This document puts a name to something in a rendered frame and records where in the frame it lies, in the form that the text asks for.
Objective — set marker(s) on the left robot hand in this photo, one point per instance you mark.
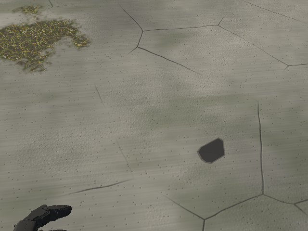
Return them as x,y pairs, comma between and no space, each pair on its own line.
41,216

